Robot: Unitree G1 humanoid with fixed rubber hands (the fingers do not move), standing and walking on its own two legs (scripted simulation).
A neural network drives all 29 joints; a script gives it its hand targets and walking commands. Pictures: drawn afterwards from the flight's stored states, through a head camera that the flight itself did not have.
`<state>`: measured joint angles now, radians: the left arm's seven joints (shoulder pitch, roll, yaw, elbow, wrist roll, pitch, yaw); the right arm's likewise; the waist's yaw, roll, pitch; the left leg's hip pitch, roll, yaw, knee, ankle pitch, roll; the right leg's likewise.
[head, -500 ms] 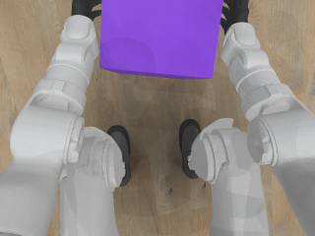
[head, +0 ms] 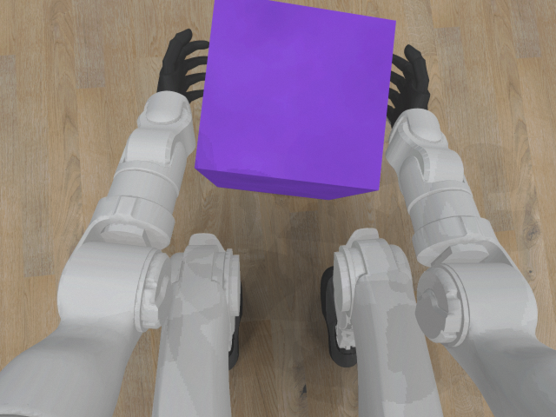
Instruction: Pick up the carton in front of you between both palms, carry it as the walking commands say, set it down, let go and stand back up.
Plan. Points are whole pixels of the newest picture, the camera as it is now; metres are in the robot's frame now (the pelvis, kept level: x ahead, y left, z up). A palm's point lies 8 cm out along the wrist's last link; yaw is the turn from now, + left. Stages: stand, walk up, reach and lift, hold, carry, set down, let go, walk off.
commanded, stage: reach and lift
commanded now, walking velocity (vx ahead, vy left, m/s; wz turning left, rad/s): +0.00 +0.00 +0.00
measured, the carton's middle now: (286, 122) +0.50 +0.00 -0.16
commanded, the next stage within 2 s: none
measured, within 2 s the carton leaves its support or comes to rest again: neither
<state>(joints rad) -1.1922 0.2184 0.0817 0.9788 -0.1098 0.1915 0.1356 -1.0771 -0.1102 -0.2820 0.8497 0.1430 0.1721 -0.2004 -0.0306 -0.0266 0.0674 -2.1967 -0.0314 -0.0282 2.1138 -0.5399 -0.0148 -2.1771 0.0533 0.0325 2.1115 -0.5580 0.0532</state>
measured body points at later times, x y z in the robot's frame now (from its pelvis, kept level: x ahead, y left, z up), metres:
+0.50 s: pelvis +0.02 +0.00 +0.13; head +0.24 +0.01 +0.52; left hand +0.49 +0.15 +0.07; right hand +0.48 -0.15 +0.07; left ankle +0.12 +0.12 -0.36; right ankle +0.12 -0.13 -0.36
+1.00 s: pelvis +0.07 +0.00 +0.27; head +0.18 +0.01 +0.71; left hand +0.44 +0.15 +0.23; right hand +0.45 -0.15 +0.24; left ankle +0.12 +0.12 -0.36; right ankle +0.12 -0.13 -0.36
